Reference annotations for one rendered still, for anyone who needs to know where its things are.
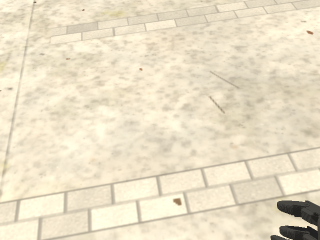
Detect robot right hand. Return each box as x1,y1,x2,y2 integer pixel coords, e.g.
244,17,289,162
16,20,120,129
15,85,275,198
270,200,320,240

